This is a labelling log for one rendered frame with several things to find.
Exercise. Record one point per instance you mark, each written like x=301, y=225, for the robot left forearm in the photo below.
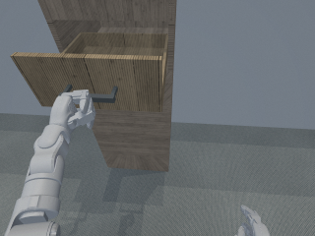
x=39, y=200

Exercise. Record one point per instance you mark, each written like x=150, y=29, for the cabinet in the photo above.
x=127, y=139

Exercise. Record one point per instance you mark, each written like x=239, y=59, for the handle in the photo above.
x=98, y=97

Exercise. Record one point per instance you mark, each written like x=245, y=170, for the robot right hand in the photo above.
x=257, y=228

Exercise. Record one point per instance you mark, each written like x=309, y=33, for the robot left hand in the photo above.
x=65, y=113

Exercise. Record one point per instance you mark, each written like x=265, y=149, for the left robot upper arm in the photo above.
x=47, y=228

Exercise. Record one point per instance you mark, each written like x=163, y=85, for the drawer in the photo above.
x=134, y=62

